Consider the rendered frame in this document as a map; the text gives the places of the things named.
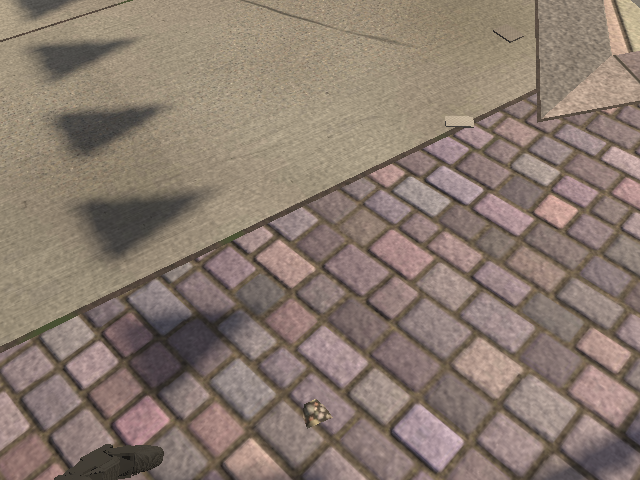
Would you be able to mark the left robot hand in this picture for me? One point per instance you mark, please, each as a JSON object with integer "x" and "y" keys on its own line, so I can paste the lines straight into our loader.
{"x": 108, "y": 463}

